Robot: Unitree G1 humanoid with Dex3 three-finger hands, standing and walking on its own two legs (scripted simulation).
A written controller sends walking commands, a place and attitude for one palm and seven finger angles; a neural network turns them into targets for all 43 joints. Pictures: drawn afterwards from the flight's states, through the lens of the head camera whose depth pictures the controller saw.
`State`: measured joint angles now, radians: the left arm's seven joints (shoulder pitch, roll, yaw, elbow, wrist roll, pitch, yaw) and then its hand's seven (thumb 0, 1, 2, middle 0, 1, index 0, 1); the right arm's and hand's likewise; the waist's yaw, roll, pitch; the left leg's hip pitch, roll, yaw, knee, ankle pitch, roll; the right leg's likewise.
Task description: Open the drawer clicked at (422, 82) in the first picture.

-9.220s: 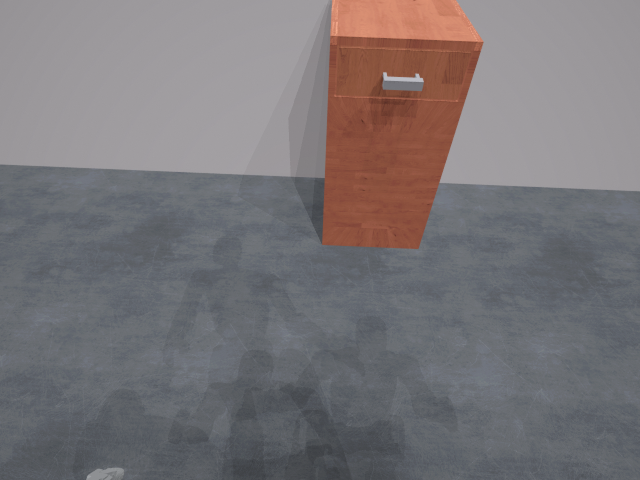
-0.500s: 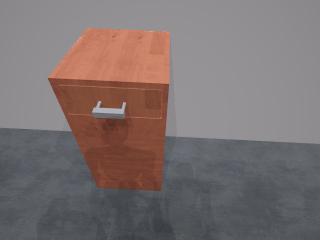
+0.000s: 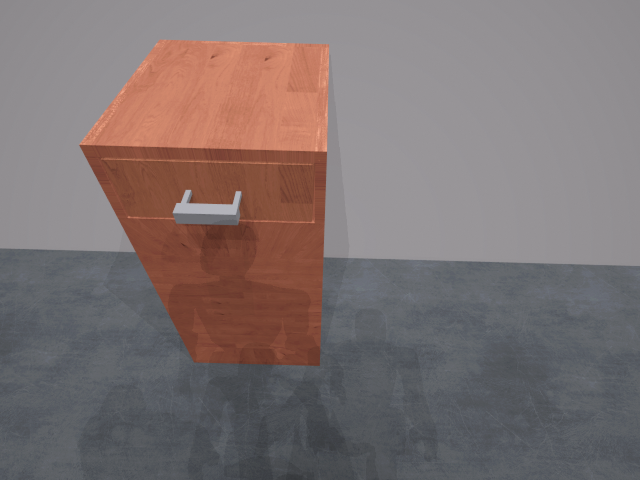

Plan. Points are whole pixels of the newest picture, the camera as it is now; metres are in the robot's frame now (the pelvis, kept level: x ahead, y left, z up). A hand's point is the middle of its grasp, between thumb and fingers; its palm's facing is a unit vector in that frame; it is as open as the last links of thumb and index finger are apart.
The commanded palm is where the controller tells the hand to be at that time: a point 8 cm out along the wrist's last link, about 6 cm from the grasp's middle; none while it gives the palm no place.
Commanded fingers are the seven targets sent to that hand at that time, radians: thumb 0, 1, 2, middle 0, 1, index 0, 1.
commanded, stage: come to a stop and stand still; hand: left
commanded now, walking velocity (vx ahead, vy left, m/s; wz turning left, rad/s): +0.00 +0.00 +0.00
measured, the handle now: (210, 205) +0.56 +0.24 -0.01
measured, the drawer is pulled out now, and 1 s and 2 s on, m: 0.00 0.00 0.00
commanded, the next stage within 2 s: look again from close up in 1.22 s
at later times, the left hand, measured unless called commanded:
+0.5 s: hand out of the picture +0.00 +0.14 -0.17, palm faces +0.01 -0.98 -0.18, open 7.4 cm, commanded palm none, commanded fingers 0.00 0.90 0.90 -0.20 -0.30 -0.20 -0.30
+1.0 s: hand out of the picture +0.03 +0.12 -0.17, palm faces +0.04 -0.98 -0.19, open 7.4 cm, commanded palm none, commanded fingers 0.00 0.90 0.90 -0.20 -0.30 -0.20 -0.30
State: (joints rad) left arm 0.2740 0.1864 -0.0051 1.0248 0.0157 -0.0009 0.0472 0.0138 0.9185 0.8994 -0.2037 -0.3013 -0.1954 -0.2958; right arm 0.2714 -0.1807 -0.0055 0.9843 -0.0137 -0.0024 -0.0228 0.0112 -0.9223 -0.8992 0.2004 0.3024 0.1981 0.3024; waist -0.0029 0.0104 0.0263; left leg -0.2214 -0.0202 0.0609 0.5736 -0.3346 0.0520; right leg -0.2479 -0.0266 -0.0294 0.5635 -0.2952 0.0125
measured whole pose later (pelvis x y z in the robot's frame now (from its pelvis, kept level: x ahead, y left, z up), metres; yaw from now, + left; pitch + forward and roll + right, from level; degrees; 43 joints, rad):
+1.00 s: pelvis +0.04 -0.05 +0.01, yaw +1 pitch +0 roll +0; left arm 0.30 0.14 -0.01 1.12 0.01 -0.02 0.03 0.01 0.92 0.90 -0.20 -0.30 -0.20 -0.30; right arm 0.29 -0.13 0.02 1.14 -0.01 -0.02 -0.04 0.01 -0.92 -0.90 0.20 0.30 0.20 0.30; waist 0.01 0.00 0.02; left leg -0.13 0.02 0.03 0.45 -0.32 -0.02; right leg -0.17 0.02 -0.06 0.48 -0.31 -0.05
